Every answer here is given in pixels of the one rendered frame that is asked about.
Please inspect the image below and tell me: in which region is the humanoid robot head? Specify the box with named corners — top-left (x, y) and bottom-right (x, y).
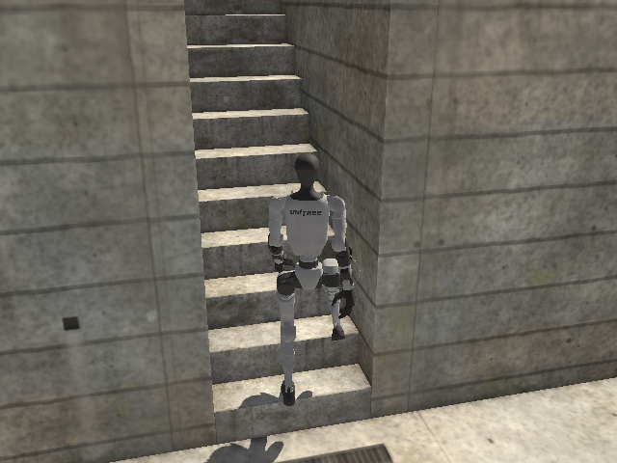
top-left (290, 153), bottom-right (324, 201)

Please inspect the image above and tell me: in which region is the left robot hand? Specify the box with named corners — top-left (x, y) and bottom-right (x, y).
top-left (275, 257), bottom-right (296, 273)

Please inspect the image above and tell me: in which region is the left robot thigh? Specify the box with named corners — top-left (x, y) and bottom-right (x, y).
top-left (277, 271), bottom-right (296, 342)

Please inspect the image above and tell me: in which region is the right robot hand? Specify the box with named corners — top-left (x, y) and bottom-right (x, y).
top-left (332, 289), bottom-right (356, 319)

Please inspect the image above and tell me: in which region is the left robot upper arm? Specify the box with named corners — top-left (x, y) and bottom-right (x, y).
top-left (268, 195), bottom-right (287, 247)

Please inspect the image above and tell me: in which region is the right robot forearm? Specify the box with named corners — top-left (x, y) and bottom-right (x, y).
top-left (335, 237), bottom-right (354, 290)

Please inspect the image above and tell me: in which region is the right robot upper arm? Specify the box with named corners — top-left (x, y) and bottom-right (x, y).
top-left (327, 195), bottom-right (347, 252)

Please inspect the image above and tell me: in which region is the left robot forearm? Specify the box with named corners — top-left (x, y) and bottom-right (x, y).
top-left (268, 233), bottom-right (284, 264)

